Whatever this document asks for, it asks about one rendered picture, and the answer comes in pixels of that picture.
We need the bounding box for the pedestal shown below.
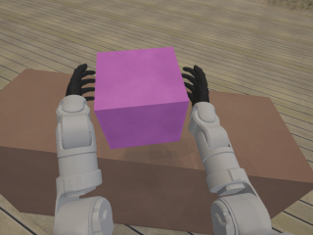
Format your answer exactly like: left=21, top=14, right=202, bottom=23
left=0, top=69, right=313, bottom=235

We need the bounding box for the robot right hand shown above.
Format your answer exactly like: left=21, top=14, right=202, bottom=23
left=181, top=65, right=209, bottom=107

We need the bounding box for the carton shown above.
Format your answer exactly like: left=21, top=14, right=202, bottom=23
left=94, top=47, right=190, bottom=149

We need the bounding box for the robot left hand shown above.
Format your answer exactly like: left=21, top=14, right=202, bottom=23
left=66, top=64, right=96, bottom=101

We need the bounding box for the robot right forearm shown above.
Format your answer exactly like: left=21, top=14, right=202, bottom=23
left=188, top=102, right=272, bottom=225

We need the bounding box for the left robot upper arm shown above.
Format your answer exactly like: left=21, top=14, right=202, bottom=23
left=54, top=196, right=114, bottom=235

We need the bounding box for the right robot upper arm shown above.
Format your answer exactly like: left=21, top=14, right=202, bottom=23
left=210, top=193, right=295, bottom=235

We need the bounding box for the robot left forearm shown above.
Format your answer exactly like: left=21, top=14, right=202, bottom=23
left=54, top=94, right=103, bottom=235

